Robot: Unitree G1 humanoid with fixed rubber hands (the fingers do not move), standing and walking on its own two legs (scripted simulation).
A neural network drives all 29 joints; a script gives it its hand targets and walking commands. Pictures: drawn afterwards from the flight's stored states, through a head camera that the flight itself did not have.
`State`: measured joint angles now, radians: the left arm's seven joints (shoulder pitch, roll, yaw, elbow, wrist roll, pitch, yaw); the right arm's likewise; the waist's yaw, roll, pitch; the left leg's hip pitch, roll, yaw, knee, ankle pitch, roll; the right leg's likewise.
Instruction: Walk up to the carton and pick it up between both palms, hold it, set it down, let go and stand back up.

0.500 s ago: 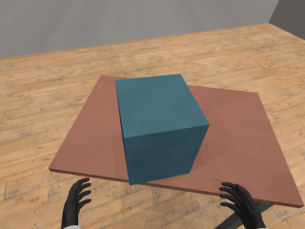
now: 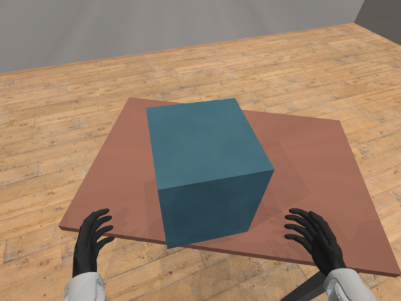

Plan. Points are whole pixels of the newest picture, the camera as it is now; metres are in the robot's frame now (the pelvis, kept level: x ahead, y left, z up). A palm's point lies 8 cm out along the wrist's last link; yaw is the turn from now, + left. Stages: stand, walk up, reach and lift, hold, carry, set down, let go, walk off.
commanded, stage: reach and lift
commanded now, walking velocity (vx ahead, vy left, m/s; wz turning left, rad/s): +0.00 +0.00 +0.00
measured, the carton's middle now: (200, 174) +0.39 +0.02 +0.03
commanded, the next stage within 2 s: none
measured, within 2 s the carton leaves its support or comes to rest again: neither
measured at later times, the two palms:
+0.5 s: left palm (78, 217) +0.23 +0.22 +0.10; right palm (320, 206) +0.28 -0.20 +0.09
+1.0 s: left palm (74, 176) +0.28 +0.23 +0.15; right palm (308, 148) +0.37 -0.17 +0.15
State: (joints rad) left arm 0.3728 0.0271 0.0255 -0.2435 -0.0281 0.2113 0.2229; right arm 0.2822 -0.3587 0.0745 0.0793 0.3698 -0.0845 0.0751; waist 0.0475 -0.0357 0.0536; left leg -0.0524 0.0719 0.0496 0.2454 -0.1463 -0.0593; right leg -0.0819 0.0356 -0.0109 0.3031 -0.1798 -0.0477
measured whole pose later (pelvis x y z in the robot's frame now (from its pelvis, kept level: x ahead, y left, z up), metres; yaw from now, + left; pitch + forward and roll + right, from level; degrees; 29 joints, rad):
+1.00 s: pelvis -0.02 -0.01 +0.00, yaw +0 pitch +0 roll +0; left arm -0.33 0.11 0.23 -0.25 -0.10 0.89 0.19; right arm -0.54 -0.44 0.10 0.31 0.49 0.39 -0.05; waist 0.08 -0.01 0.00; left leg -0.15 0.08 0.04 0.28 -0.13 -0.07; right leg -0.18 0.05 -0.02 0.33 -0.16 -0.05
